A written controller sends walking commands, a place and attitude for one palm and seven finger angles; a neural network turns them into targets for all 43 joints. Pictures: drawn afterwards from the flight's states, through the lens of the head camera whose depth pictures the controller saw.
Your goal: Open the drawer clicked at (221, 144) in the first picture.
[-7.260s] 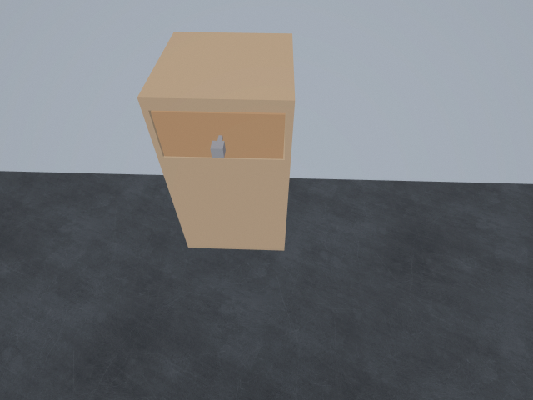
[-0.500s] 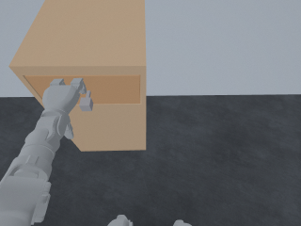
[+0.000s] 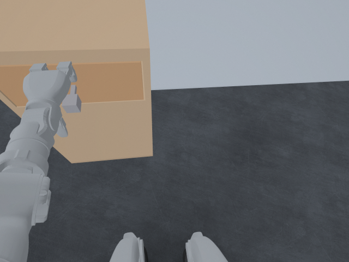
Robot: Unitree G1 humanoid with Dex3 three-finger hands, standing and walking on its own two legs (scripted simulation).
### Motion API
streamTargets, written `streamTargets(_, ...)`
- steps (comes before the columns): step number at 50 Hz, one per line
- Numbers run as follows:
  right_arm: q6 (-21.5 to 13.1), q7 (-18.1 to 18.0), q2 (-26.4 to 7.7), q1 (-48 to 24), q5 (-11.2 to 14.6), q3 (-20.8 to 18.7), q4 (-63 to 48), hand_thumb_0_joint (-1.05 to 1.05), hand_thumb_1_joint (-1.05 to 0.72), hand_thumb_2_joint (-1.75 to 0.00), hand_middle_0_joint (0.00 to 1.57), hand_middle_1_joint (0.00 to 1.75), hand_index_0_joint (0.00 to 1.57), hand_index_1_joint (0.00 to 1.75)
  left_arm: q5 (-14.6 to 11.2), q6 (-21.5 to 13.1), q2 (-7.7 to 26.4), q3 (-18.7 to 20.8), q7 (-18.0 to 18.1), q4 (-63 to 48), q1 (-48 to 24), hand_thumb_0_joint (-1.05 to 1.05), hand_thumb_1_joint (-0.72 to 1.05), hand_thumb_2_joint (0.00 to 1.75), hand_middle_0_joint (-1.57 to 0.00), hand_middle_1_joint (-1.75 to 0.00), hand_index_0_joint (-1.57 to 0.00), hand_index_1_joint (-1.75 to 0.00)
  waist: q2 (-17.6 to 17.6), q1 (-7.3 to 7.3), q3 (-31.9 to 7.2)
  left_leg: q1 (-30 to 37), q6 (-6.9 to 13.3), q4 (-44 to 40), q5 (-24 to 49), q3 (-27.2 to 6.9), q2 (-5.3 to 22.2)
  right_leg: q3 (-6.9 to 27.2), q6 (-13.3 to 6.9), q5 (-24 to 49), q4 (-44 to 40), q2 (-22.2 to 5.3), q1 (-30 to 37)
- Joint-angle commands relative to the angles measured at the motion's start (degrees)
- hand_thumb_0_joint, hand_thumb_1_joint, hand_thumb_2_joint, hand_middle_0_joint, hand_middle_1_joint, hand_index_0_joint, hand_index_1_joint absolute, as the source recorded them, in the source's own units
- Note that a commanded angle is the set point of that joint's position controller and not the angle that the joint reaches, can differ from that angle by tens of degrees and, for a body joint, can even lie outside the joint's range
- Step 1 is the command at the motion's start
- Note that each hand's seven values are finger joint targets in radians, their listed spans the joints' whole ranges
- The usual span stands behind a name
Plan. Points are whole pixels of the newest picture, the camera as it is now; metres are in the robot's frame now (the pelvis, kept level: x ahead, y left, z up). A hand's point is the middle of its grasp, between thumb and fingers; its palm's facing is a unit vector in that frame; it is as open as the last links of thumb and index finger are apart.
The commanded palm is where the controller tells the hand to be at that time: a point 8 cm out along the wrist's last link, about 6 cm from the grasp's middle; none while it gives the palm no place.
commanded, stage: move the hooked fingers above the handle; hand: left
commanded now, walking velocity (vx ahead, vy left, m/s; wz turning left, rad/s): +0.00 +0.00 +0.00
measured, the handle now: (72, 97) +0.56 +0.24 -0.06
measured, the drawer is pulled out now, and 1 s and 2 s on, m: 0.00 0.00 0.00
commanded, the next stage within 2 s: lower the fingers behind the handle in 0.68 s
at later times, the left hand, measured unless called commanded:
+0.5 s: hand (54, 102) +0.50 +0.25 +0.00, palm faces -0.10 -0.03 -0.99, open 13.8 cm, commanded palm +0.50 +0.24 +0.05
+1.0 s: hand (55, 105) +0.50 +0.26 -0.02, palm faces -0.13 -0.03 -0.99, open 13.8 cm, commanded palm +0.50 +0.24 +0.04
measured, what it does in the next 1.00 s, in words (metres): stands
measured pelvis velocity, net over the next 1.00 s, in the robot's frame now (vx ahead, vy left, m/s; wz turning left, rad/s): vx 0.00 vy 0.01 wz -0.01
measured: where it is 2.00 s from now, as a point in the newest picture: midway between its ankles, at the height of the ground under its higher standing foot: outside the picture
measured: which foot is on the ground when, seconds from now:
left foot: down 0.00-1.00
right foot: down 0.00-1.00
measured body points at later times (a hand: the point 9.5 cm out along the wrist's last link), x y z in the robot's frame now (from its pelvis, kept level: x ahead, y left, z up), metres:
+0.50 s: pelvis +0.00 +0.00 +0.00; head +0.13 +0.03 +0.43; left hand +0.50 +0.25 +0.05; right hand -0.01 -0.27 -0.12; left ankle +0.02 +0.10 -0.66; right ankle -0.01 -0.13 -0.66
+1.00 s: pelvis +0.00 +0.01 -0.01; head +0.14 +0.03 +0.42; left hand +0.50 +0.26 +0.04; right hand -0.02 -0.27 -0.12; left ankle +0.02 +0.10 -0.66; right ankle -0.01 -0.13 -0.66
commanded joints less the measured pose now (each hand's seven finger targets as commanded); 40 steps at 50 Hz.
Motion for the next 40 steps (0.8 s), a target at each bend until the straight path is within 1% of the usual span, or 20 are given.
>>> streamTargets(1,-0.72,-0.94,-10.72,9.64,-0.55,-3.3,-2.26,0.0,-0.9,-0.9,0.2,0.3,0.2,0.3,-0.4,1.08,16.93,3.58,2.15,-10.45,-26.2,0.0,-0.5,0.3,-0.3,-1.2,-0.3,-1.2,7.26,-0.51,-27.58,27.15,0.4,-3.18,22.75,-2.82,-1.83,-1.68,-2.86,16.56,-5.44,2.95,2.62)
streamTargets(3,-0.71,-0.97,-10.8,10.03,-0.54,-3.27,-2.38,0.0,-0.9,-0.9,0.2,0.3,0.2,0.3,-0.59,1.32,17.35,3.67,1.65,-11.02,-26.8,0.0,-0.5,0.3,-0.3,-1.2,-0.3,-1.2,7.48,-0.84,-29.09,27.93,0.4,-2.8,23.79,-3.03,-1.67,-1.71,-2.74,17.26,-5.2,3.03,2.85)
streamTargets(4,-0.65,-0.93,-10.74,10.13,-0.53,-3.27,-2.53,0.0,-0.9,-0.9,0.2,0.3,0.2,0.3,-0.84,1.46,17.04,3.57,1.31,-11.4,-26.17,0.0,-0.5,0.3,-0.3,-1.2,-0.3,-1.2,7.43,-0.55,-29.54,28.13,0.5,-2.57,24.09,-2.74,-1.72,-1.61,-2.73,17.74,-5.4,3.08,3.3)
streamTargets(5,-0.58,-1.01,-10.86,10.08,-0.42,-3.12,-2.52,0.0,-0.9,-0.9,0.2,0.3,0.2,0.3,-0.89,1.55,18.46,4.36,1.04,-11.81,-25.64,0.0,-0.5,0.3,-0.3,-1.2,-0.3,-1.2,7.74,-0.23,-29.99,28.26,0.44,-2.67,24.07,-2.82,-1.66,-1.61,-2.74,17.73,-5.38,3.1,3.68)
streamTargets(9,-0.65,-1.16,-10.65,10.57,-0.31,-3.1,-2.46,0.0,-0.9,-0.9,0.2,0.3,0.2,0.3,-1.38,1.16,17.37,3.42,0.15,-13.8,-26.7,0.0,-0.5,0.3,-0.3,-1.2,-0.3,-1.2,8.07,-0.6,-30.6,29.76,0.42,-2.8,24.81,-3.28,-1.36,-1.93,-2.73,17.55,-5.58,3.21,3.43)
streamTargets(10,-0.62,-1.28,-10.68,10.43,-0.31,-3.11,-2.39,0.0,-0.9,-0.9,0.2,0.3,0.2,0.3,-1.39,0.93,18.51,4.43,0.07,-14.31,-26.12,0.0,-0.5,0.3,-0.3,-1.2,-0.3,-1.2,8.02,-0.24,-30.3,29.69,0.4,-2.83,24.75,-3.1,-1.3,-1.85,-2.74,17.56,-5.67,3.18,3.63)
streamTargets(11,-0.57,-1.33,-10.68,10.47,-0.29,-3.03,-2.39,0.0,-0.9,-0.9,0.2,0.3,0.2,0.3,-1.57,0.93,18.12,4.2,0.09,-13.79,-25.36,0.0,-0.5,0.3,-0.3,-1.2,-0.3,-1.2,6.74,-0.4,-29.81,29.33,0.53,-3.04,24.25,-3.2,-1.36,-1.81,-2.67,17.33,-5.96,3.24,3.86)
streamTargets(12,-0.71,-1.36,-10.58,10.46,-0.37,-3.07,-2.26,0.0,-0.9,-0.9,0.2,0.3,0.2,0.3,-1.73,0.53,17.69,4.12,0.04,-14.76,-25.83,0.0,-0.5,0.3,-0.3,-1.2,-0.3,-1.2,8.31,-0.33,-29.94,30.46,0.33,-3.17,25.66,-3.39,-1.13,-1.97,-2.8,17.72,-5.77,3.17,3.26)
streamTargets(14,-0.59,-1.21,-10.46,10.4,-0.28,-3.07,-2.11,0.0,-0.9,-0.9,0.2,0.3,0.2,0.3,-1.8,0.38,17.18,4.05,0.24,-14.33,-24.08,0.0,-0.5,0.3,-0.3,-1.2,-0.3,-1.2,7.74,0.1,-28.73,30.23,0.28,-3.37,25.45,-3.16,-1.23,-1.98,-2.83,17.71,-6.13,3.24,3.66)
streamTargets(16,-0.57,-1.1,-10.35,10.31,-0.19,-2.96,-2.15,0.0,-0.9,-0.9,0.2,0.3,0.2,0.3,-2.1,0.77,15.24,2.67,0.34,-12.96,-23.27,0.0,-0.5,0.3,-0.3,-1.2,-0.3,-1.2,6.29,-0.42,-26.39,28.96,0.4,-3.89,23.94,-3.09,-1.28,-2.15,-2.75,16.94,-6.77,3.28,3.67)
streamTargets(17,-0.61,-1.08,-10.31,10.2,-0.23,-2.99,-2.02,0.0,-0.9,-0.9,0.2,0.3,0.2,0.3,-2.13,0.53,15.01,2.57,0.28,-13.26,-24.21,0.0,-0.5,0.3,-0.3,-1.2,-0.3,-1.2,6.49,-0.53,-26.62,29.08,0.42,-3.9,24.06,-3.09,-1.3,-1.97,-2.81,16.94,-6.76,3.21,3.59)
streamTargets(20,-0.5,-1.26,-10.54,9.96,0.05,-2.66,-2.29,0.0,-0.9,-0.9,0.2,0.3,0.2,0.3,-2.05,0.82,15.96,2.58,0.25,-10.92,-23.62,0.0,-0.5,0.3,-0.3,-1.2,-0.3,-1.2,4.43,-0.9,-23.48,26.11,0.72,-4.41,20.31,-2.67,-1.61,-1.83,-2.65,15.14,-7.4,3.12,3.71)
streamTargets(21,-0.61,-1.31,-10.45,9.83,0.12,-2.68,-2.37,0.0,-0.9,-0.9,0.2,0.3,0.2,0.3,-2.03,0.6,15.27,1.7,0.13,-11.25,-24.66,0.0,-0.5,0.3,-0.3,-1.2,-0.3,-1.2,4.39,-1.46,-23.41,25.67,0.83,-4.36,19.08,-2.59,-1.67,-1.73,-2.6,14.42,-7.56,3.08,3.49)
streamTargets(22,-0.71,-1.41,-10.49,9.88,0.08,-2.68,-2.29,0.0,-0.9,-0.9,0.2,0.3,0.2,0.3,-2.07,0.16,16.49,2.74,0.01,-11.8,-25.32,0.0,-0.5,0.3,-0.3,-1.2,-0.3,-1.2,5.11,-1.17,-23.95,26.69,0.75,-4.33,20.02,-2.87,-1.52,-1.82,-2.75,14.76,-7.16,2.99,3.18)
streamTargets(24,-0.85,-1.41,-10.33,9.88,-0.13,-2.87,-2.53,0.0,-0.9,-0.9,0.2,0.3,0.2,0.3,-1.96,-0.74,16.08,2.64,0.02,-13.42,-24.93,0.0,-0.5,0.3,-0.3,-1.2,-0.3,-1.2,7.26,-0.65,-26.55,28.57,0.54,-3.78,22.36,-2.99,-1.51,-1.84,-2.85,15.95,-6.56,3.11,3.1)
streamTargets(28,-0.81,-1.12,-10.18,9.86,-0.36,-3.31,-2.48,0.0,-0.9,-0.9,0.2,0.3,0.2,0.3,-1.97,-1.46,14.01,2.05,0.67,-14.86,-24.86,0.0,-0.5,0.3,-0.3,-1.2,-0.3,-1.2,8.16,-0.72,-27.73,31.37,-0.01,-3.27,25.04,-3.89,-1.07,-2.37,-2.93,16.03,-5.88,3.15,1.04)
streamTargets(31,-0.68,-0.82,-10.16,9.72,-0.45,-3.47,-2.18,0.0,-0.9,-0.9,0.2,0.3,0.2,0.3,-1.81,-0.32,12.19,0.94,1.76,-14.28,-25.71,0.0,-0.5,0.3,-0.3,-1.2,-0.3,-1.2,8.18,-1.19,-26.4,31.8,-0.19,-3.44,24.61,-4.23,-0.94,-2.7,-3.01,15.1,-6.07,3.26,-0.28)
streamTargets(35,-0.31,-0.76,-10.52,9.73,-0.48,-3.07,-2.16,0.0,-0.9,-0.9,0.2,0.3,0.2,0.3,-1.68,1.43,15.25,2.69,2.47,-13.12,-26.6,0.0,-0.5,0.3,-0.3,-1.2,-0.3,-1.2,7.87,-0.93,-27.6,30.38,0.13,-3.23,24.63,-3.56,-1.33,-2.37,-2.86,16.36,-6.09,3.17,1.82)
streamTargets(37,-0.05,-0.8,-10.73,9.52,-0.54,-2.77,-2.32,0.0,-0.9,-0.9,0.2,0.3,0.2,0.3,-1.8,1.86,17.32,4.32,2.31,-13.57,-25.99,0.0,-0.5,0.3,-0.3,-1.2,-0.3,-1.2,7.79,-0.06,-28.77,30.45,0.11,-3.4,26.1,-3.51,-1.37,-2.31,-2.96,17.84,-5.66,3.2,3.54)
streamTargets(40,0.06,-0.9,-10.48,9.41,-0.27,-2.78,-2.66,0.0,-0.9,-0.9,0.2,0.3,0.2,0.3,-1.64,2.36,15.76,2.81,1.47,-12.19,-24.42,0.0,-0.5,0.3,-0.3,-1.2,-0.3,-1.2,6.65,-0.55,-27.69,29.35,0.37,-3.33,25.06,-2.83,-1.47,-2.09,-2.7,18.24,-6.31,3.22,4.43)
